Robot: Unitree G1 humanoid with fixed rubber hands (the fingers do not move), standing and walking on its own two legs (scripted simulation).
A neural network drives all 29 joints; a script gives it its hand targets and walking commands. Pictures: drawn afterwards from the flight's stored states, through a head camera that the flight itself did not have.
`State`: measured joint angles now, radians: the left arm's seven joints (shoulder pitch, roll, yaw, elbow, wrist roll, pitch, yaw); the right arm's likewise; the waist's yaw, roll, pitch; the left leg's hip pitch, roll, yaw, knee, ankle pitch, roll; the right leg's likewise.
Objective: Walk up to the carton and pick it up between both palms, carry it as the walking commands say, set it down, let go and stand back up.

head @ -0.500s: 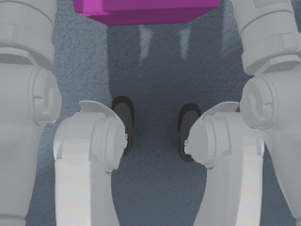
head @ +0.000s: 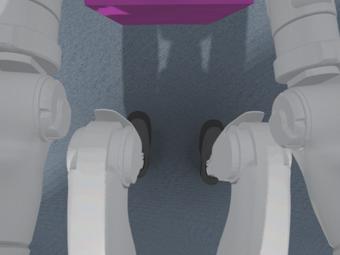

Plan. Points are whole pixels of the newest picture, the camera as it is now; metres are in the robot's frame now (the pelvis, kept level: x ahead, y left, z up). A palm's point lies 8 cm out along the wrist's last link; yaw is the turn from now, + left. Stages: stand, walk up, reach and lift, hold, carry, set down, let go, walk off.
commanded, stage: reach and lift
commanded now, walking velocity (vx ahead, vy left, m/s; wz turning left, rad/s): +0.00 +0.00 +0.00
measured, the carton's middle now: out of the picture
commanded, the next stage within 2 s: none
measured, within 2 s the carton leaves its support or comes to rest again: neither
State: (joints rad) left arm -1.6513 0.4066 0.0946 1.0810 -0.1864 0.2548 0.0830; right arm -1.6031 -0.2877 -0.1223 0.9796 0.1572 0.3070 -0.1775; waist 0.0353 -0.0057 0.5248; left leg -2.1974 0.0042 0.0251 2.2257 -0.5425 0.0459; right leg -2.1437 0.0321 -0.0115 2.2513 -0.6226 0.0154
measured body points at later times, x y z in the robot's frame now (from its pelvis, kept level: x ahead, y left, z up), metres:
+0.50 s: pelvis +0.00 +0.00 +0.03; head +0.36 +0.03 +0.28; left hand +0.60 +0.19 -0.08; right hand +0.60 -0.11 -0.08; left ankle +0.13 +0.11 -0.33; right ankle +0.11 -0.12 -0.33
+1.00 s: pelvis -0.02 +0.00 +0.07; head +0.33 +0.03 +0.34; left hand +0.58 +0.18 -0.01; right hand +0.58 -0.12 -0.02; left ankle +0.13 +0.11 -0.33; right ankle +0.11 -0.12 -0.33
